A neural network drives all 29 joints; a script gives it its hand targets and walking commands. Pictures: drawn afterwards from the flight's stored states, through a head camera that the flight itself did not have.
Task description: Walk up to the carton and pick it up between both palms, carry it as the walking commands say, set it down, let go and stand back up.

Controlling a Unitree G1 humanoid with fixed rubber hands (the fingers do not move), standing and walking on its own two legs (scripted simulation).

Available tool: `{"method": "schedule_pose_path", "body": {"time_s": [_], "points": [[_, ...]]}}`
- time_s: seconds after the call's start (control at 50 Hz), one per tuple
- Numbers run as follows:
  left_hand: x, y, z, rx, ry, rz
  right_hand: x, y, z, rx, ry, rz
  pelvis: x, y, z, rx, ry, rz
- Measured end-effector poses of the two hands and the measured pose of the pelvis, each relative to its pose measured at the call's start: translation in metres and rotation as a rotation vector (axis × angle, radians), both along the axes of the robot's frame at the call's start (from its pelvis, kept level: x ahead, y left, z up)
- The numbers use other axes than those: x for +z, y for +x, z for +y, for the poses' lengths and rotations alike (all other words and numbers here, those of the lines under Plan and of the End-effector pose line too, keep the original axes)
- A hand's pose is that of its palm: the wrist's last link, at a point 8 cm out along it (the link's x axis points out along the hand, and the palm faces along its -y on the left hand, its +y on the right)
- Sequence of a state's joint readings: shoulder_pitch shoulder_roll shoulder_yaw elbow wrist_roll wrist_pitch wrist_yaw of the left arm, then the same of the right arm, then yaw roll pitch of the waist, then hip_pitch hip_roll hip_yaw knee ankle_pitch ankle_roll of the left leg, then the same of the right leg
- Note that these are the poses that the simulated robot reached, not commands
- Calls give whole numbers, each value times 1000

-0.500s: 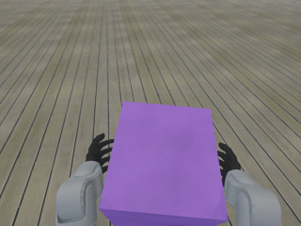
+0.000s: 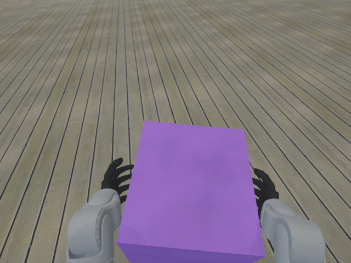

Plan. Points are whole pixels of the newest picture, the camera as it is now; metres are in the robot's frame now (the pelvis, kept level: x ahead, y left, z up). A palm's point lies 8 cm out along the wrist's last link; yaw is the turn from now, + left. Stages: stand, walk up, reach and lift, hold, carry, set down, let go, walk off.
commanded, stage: carry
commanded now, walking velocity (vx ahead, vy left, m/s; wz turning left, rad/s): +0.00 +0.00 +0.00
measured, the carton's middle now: (186, 202) +0.28 +0.01 +0.03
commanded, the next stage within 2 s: hold in 0.80 s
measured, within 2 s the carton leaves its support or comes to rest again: neither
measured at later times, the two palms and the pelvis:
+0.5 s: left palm (110, 191) +0.26 +0.16 +0.10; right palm (261, 200) +0.25 -0.15 +0.08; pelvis +0.01 +0.01 +0.00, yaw +0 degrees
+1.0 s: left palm (114, 215) +0.25 +0.17 +0.02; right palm (250, 214) +0.26 -0.14 +0.01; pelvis +0.00 +0.01 +0.00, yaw +1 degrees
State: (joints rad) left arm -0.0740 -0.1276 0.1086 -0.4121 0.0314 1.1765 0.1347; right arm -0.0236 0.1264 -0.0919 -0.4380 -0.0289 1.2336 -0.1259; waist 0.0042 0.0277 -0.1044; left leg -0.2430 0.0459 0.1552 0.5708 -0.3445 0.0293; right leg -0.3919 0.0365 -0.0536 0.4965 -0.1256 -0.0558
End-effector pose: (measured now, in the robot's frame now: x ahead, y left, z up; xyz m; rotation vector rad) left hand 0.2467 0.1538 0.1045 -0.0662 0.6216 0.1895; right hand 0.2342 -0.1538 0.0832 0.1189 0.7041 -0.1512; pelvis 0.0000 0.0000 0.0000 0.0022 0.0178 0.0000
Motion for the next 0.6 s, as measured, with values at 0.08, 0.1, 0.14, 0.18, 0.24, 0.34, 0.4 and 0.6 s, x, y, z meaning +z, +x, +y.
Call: {"method": "schedule_pose_path", "body": {"time_s": [0.08,0.1,0.14,0.18,0.24,0.34,0.4,0.6], "points": [[-1,3,3,0,-7,-2,2,4,3,0,-8,-3,0,2,2,0,-3,3],[-2,4,4,0,-10,-1,2,4,4,0,-11,-2,0,3,3,0,-4,4],[-3,5,5,1,-16,0,3,6,5,0,-17,-1,0,4,4,0,-5,6],[-4,6,6,1,-20,2,3,7,6,0,-20,0,0,5,5,0,-6,7],[-5,9,7,1,-21,4,3,9,7,0,-22,3,0,7,6,0,-7,10],[-6,12,9,1,-23,6,2,12,8,0,-24,4,0,10,7,0,-9,13],[-9,13,9,0,-25,7,0,14,8,-1,-25,4,0,10,7,0,-9,13],[-9,14,8,1,-24,-7,0,15,7,-2,-25,-12,0,10,6,0,-8,12]]}}
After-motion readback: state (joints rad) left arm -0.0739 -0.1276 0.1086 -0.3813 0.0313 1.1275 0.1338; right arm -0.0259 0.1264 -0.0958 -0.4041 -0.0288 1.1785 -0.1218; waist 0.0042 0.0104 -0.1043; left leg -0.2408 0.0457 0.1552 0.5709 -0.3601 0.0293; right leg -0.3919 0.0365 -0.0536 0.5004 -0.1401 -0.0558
